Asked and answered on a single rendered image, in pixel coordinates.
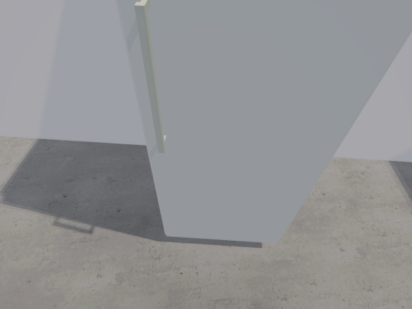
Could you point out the handle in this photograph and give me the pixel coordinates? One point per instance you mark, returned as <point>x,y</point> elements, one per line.
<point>149,66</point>

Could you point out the fridge door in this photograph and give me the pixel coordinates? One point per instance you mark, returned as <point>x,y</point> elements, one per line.
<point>256,96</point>

